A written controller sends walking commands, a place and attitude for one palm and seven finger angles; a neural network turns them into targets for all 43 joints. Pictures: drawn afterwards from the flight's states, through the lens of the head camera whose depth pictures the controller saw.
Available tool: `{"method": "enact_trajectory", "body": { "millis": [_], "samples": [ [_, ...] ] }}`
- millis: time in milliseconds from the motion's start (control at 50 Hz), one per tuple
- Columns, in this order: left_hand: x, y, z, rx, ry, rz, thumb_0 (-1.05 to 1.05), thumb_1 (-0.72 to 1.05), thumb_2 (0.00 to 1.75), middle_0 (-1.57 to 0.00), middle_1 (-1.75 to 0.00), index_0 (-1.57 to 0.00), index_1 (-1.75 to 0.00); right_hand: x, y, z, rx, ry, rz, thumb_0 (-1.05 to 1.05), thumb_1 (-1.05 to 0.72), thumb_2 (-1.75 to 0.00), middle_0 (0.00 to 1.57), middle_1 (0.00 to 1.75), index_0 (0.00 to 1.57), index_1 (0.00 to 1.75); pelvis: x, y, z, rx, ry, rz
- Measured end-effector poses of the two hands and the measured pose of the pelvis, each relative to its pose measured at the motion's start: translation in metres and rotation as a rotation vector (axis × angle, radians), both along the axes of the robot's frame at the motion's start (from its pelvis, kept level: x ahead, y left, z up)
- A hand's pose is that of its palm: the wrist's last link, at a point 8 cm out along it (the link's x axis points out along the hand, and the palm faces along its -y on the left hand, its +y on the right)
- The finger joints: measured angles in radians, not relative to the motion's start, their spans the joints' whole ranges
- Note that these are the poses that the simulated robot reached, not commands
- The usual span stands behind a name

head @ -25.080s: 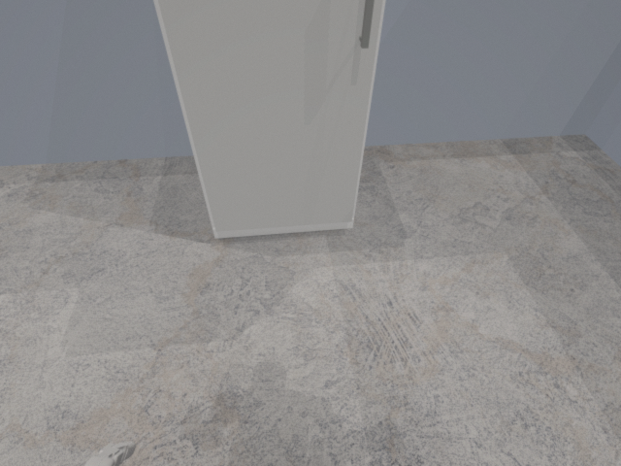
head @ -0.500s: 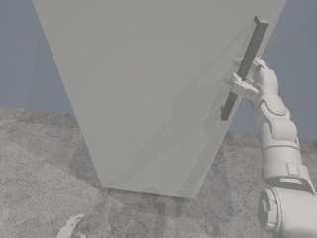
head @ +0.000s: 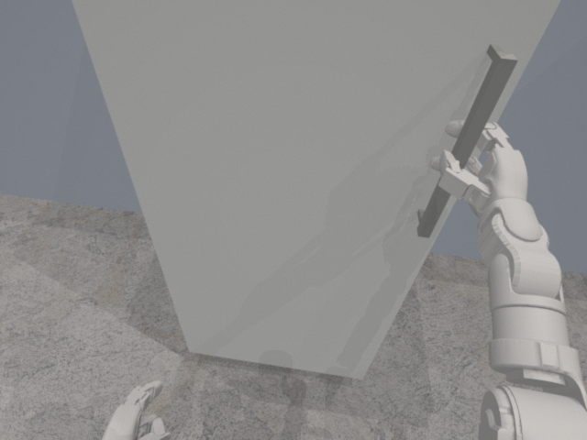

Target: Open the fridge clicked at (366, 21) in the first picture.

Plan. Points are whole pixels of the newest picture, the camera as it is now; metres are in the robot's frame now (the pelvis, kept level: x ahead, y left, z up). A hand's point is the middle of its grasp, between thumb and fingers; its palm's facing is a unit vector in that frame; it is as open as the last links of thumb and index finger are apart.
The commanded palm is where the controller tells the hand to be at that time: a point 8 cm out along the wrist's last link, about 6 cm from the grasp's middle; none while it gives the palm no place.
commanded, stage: grip the handle and tug to test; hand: right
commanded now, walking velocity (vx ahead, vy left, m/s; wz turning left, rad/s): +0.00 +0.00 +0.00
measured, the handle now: (453, 155) +0.46 -0.18 +0.20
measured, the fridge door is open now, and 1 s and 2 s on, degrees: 0 21 41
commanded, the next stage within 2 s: pull the door a little, standing still in 0.02 s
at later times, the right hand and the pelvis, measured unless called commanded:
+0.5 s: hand (452, 208) +0.34 -0.14 +0.21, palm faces +0.05 +1.00 -0.01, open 6.3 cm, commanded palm +0.29 -0.20 +0.21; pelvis +0.01 +0.01 +0.00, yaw -1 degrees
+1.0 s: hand (430, 298) +0.23 -0.10 +0.19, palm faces +0.08 +0.97 -0.24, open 7.4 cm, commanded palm +0.19 -0.15 +0.20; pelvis -0.08 +0.02 -0.01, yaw -4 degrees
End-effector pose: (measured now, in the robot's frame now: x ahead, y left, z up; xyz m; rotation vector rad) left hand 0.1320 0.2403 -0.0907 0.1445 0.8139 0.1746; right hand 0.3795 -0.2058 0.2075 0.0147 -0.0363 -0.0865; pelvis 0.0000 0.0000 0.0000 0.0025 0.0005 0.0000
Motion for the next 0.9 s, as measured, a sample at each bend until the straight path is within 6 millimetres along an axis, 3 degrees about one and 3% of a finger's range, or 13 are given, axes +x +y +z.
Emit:
{"method": "enact_trajectory", "body": {
  "millis": [340, 440, 560, 700, 900],
  "samples": [
    [0.068, -0.018, 0.013, -0.016, -0.083, -0.11, 0.02, 0.91, 0.9, -0.2, -0.3, -0.2, -0.3, -0.023, 0.002, 0.001, -0.02, 0.006, 0.013, 0.01, -0.71, -0.8, 0.33, 1.33, 0.28, 1.34, 0.016, 0.005, 0.0, -0.005, -0.006, -0.027],
    [0.076, -0.023, 0.018, -0.042, -0.123, -0.129, 0.02, 0.91, 0.9, -0.2, -0.3, -0.2, -0.3, -0.044, 0.006, 0.001, -0.029, -0.007, 0.019, 0.01, -0.7, -0.79, 0.33, 1.34, 0.28, 1.34, 0.015, 0.006, 0.0, -0.009, -0.013, -0.025],
    [0.077, -0.026, 0.024, -0.049, -0.151, -0.154, 0.02, 0.91, 0.9, -0.2, -0.3, -0.2, -0.3, -0.082, 0.015, 0.0, -0.071, -0.054, 0.044, 0.0, -0.69, -0.77, 0.35, 1.35, 0.26, 1.33, 0.01, 0.009, -0.001, -0.008, -0.028, -0.022],
    [0.053, -0.017, 0.02, 0.004, -0.097, -0.127, 0.01, 0.91, 0.9, -0.2, -0.3, -0.2, -0.3, -0.117, 0.027, -0.006, -0.21, -0.216, 0.03, -0.02, -0.67, -0.76, 0.4, 1.38, 0.22, 1.25, -0.016, 0.007, -0.002, 0.011, -0.006, -0.018],
    [-0.029, -0.013, 0.0, -0.011, 0.013, -0.052, 0.02, 0.91, 0.9, -0.2, -0.3, -0.2, -0.3, -0.158, 0.042, -0.011, -0.265, -0.281, 0.063, -0.05, -0.69, -0.75, 0.38, 1.37, 0.13, 1.13, -0.057, 0.008, -0.002, -0.005, -0.019, -0.025]
  ]
}}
